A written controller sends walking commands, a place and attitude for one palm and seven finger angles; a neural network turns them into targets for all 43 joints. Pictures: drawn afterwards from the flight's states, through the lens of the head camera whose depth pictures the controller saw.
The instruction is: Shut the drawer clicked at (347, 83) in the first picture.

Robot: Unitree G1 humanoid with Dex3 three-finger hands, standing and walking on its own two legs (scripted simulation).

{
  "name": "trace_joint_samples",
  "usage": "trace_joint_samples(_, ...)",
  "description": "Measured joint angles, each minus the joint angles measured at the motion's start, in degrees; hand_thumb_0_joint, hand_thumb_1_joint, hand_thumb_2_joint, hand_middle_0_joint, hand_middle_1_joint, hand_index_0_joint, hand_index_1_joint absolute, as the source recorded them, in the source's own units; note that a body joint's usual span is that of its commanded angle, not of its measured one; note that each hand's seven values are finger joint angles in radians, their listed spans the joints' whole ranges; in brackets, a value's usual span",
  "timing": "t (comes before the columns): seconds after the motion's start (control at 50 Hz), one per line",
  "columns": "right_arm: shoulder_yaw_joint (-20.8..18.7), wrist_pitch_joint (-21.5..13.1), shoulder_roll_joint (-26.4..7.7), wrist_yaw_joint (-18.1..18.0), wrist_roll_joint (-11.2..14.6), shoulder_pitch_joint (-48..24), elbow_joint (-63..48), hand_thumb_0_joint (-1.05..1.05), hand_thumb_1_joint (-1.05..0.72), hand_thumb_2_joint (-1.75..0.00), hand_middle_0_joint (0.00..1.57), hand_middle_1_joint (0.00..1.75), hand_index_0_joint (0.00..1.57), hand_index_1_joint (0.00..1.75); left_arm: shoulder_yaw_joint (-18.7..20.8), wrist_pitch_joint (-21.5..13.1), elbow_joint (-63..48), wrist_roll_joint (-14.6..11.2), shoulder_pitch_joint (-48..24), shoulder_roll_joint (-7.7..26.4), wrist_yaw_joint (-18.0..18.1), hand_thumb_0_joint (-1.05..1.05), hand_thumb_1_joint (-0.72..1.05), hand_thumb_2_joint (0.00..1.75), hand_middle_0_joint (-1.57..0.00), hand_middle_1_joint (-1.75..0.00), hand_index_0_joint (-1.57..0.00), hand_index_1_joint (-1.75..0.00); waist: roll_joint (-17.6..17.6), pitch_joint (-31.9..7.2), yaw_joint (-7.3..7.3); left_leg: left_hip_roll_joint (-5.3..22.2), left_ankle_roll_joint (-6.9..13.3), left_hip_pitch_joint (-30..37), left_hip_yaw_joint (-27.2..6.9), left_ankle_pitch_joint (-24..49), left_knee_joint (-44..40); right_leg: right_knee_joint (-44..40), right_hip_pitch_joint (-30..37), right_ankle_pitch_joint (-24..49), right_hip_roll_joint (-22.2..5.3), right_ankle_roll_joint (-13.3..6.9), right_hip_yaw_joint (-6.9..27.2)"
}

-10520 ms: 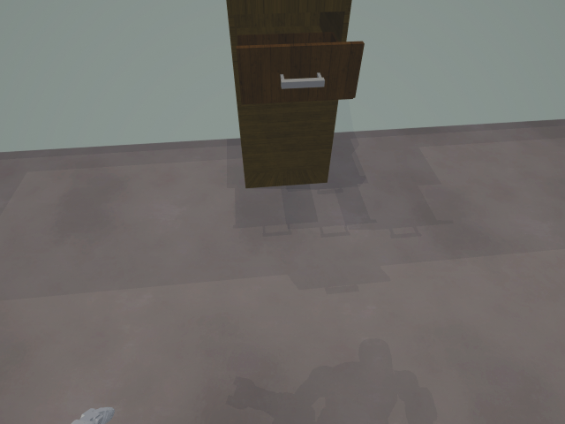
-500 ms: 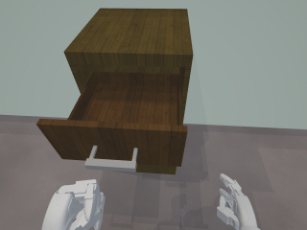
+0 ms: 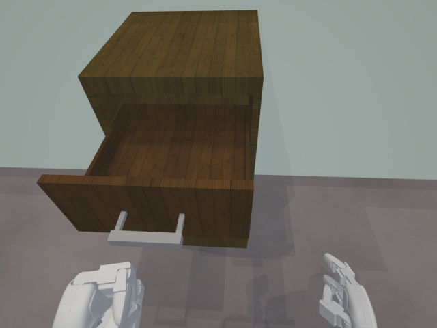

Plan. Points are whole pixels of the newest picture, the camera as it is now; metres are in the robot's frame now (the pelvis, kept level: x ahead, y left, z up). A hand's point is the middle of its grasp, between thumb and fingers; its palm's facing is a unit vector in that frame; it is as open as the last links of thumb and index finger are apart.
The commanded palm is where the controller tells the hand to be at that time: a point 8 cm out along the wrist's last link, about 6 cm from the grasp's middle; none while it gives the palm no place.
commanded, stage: bring the fist close to the handle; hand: left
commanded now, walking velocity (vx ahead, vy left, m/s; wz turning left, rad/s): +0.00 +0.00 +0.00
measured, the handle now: (148, 228) +0.30 +0.16 +0.02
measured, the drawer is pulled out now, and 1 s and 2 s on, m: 0.28 0.28 0.28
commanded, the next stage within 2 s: push the drawer shut in 1.42 s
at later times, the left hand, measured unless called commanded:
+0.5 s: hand (143, 295) +0.16 +0.12 +0.08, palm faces +0.00 -1.00 -0.03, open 3.3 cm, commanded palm +0.13 +0.18 +0.08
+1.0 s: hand (160, 280) +0.20 +0.12 +0.03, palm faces -0.04 -1.00 +0.01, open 3.3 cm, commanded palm +0.17 +0.17 +0.03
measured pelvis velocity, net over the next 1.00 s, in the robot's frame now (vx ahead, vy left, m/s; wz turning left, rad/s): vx -0.01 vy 0.01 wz -0.01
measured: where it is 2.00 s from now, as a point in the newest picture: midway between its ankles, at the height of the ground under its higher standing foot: outside the picture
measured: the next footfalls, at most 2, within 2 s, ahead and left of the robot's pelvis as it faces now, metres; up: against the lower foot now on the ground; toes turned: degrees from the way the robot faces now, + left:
none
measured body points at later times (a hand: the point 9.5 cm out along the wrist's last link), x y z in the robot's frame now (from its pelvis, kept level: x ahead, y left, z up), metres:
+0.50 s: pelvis -0.01 -0.01 -0.01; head +0.03 -0.02 +0.44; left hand +0.16 +0.18 +0.08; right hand +0.17 -0.25 -0.07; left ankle -0.01 +0.11 -0.68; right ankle -0.01 -0.09 -0.68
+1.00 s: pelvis -0.01 +0.01 -0.03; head +0.05 +0.00 +0.41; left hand +0.20 +0.17 +0.03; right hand +0.17 -0.22 -0.11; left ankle -0.01 +0.11 -0.68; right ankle -0.01 -0.09 -0.68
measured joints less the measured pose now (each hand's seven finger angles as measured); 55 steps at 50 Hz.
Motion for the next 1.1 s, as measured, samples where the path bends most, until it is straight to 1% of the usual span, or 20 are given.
trace_joint_samples(0.1, 0.24, 0.55, 0.13, -0.64, 0.12, -0.59, 0.02, 0.01, -0.91, -0.9, 0.2, 0.3, 0.2, 0.3, 1.6, 0.18, 2.62, -0.83, -0.78, 1.14, -1.08, 0.02, 0.9, 0.9, -1.4, -1.6, -1.4, -1.6, -0.11, 0.12, 0.25, 0.18, -0.49, -0.18, -0.35, 0.35, -0.27, -0.07, -0.19, 0.09, 0.19, -0.5, -0.34)
trace_joint_samples(0.22, 0.53, -0.22, -0.23, -1.08, -0.16, -0.93, 0.84, 0.01, -0.91, -0.9, 0.21, 0.3, 0.2, 0.3, 3.35, -2.55, 7.71, -2.19, -4.91, 0.69, -2.05, 0.02, 0.9, 0.9, -1.4, -1.6, -1.4, -1.6, -0.54, 0.34, 0.14, 0.38, -1.03, -1.94, -1.09, 0.55, 0.43, 0.48, -1.67, 0.1, 0.37, -0.99, -1.07)
trace_joint_samples(0.28, 0.54, -0.45, -0.53, -1.1, -0.23, -0.94, 1.39, 0.01, -0.91, -0.9, 0.21, 0.3, 0.2, 0.3, 3.69, -3.53, 10.09, -2.38, -7.58, 0.71, -2.75, 0.02, 0.9, 0.9, -1.4, -1.6, -1.4, -1.6, -0.76, 0.38, -0.18, 0.48, -1.18, -2.93, -1.27, 0.5, 0.95, 0.95, -2.6, 0.04, 0.45, -1.17, -1.25)
trace_joint_samples(0.36, 0.21, -0.01, -0.61, -1.16, -0.24, -0.79, 2.23, 0.01, -0.91, -0.9, 0.21, 0.3, 0.2, 0.3, 4.39, -3.81, 12.79, -2.46, -9.81, 0.99, -3.46, 0.02, 0.9, 0.9, -1.4, -1.6, -1.4, -1.6, -0.95, 0.08, -0.78, 0.57, -1.24, -3.53, -1.03, 0.38, 1.17, 1.33, -3.4, -0.04, 0.53, -1.18, -0.99)
trace_joint_samples(0.5, -0.21, 0.31, -1.02, -1.29, -0.45, -0.48, 2.86, 0.01, -0.91, -0.9, 0.21, 0.3, 0.2, 0.3, 5.05, -4.61, 16.81, -2.98, -12.26, 0.48, -2.76, 0.02, 0.9, 0.9, -1.4, -1.6, -1.4, -1.6, -0.95, 0.32, -1.57, 0.51, -0.95, -4.39, -0.63, 0.27, 1.54, 1.69, -4.38, 0.01, 0.44, -0.93, -0.59)
trace_joint_samples(0.66, -0.28, 0.47, -0.92, -0.66, -1.2, -0.97, 2.8, 0.01, -0.91, -0.9, 0.2, 0.3, 0.2, 0.3, 3.59, -7.35, 19.32, -1.73, -14.68, -0.27, -1.58, 0.02, 0.9, 0.9, -1.4, -1.6, -1.4, -1.6, -1.46, 0.3, -1.75, 0.33, -0.42, -8.05, -0.16, -0.44, 4.11, 4.14, -8.1, -0.45, 0.14, -0.55, -0.14)
trace_joint_samples(0.74, 0.02, 0.87, -0.73, -0.43, -1.55, -1.63, 2.66, 0.01, -0.91, -0.9, 0.21, 0.3, 0.2, 0.3, 3.48, -7.99, 21.33, -0.92, -17.03, -0.11, -0.68, 0.02, 0.9, 0.9, -1.4, -1.6, -1.4, -1.6, -1.68, 0.27, -1.78, 0.32, -0.19, -10.49, -0.14, -1.09, 6.19, 5.96, -10.42, -0.93, 0.04, -0.41, -0.13)
trace_joint_samples(0.82, 0.39, 1.05, -0.59, -0.22, -1.8, -2.1, 2.48, 0.01, -0.91, -0.9, 0.21, 0.3, 0.2, 0.3, 3.33, -8.31, 22.58, -0.7, -19.61, -0.05, 0.29, 0.02, 0.9, 0.9, -1.4, -1.6, -1.4, -1.6, -1.58, 0.02, -1.87, 0.33, 0.05, -12.84, -0.19, -1.81, 8.25, 7.67, -12.59, -1.45, -0.03, -0.25, -0.18)
trace_joint_samples(0.9, 0.64, 1.43, -0.44, 0.08, -1.98, -2.09, 2.22, 0.01, -0.91, -0.9, 0.21, 0.3, 0.2, 0.3, 2.43, -8.21, 22.84, -0.37, -21.44, -0.58, 1.09, 0.02, 0.9, 0.9, -1.4, -1.6, -1.4, -1.6, -1.26, -0.6, -2.02, 0.26, 0.32, -14.38, -0.1, -2.37, 9.57, 8.79, -14.06, -1.85, -0.15, 0.0, -0.08)
trace_joint_samples(1.0, 0.97, 2.51, -0.36, 0.41, -2.26, -1.82, 1.54, 0.01, -0.91, -0.9, 0.21, 0.3, 0.2, 0.3, 0.67, -7.04, 24.16, 1.11, -23.3, -1.54, 2.19, 0.02, 0.9, 0.9, -1.4, -1.6, -1.4, -1.6, -1.24, -1.22, -2.31, 0.06, 0.59, -15.7, 0.25, -2.79, 10.53, 9.91, -15.51, -2.25, -0.4, 0.27, 0.26)
trace_joint_samples(1.1, 1.02, 3.63, -0.23, 0.69, -2.52, -1.69, 0.94, 0.01, -0.91, -0.9, 0.21, 0.3, 0.2, 0.3, 0.32, -6.2, 25.56, 2.16, -24.33, -1.37, 3.92, 0.02, 0.9, 0.9, -1.4, -1.6, -1.4, -1.6, -1.75, -1.22, -2.34, 0.08, 0.64, -17.01, 0.54, -3.14, 11.5, 11.08, -17.03, -2.61, -0.42, 0.26, 0.55)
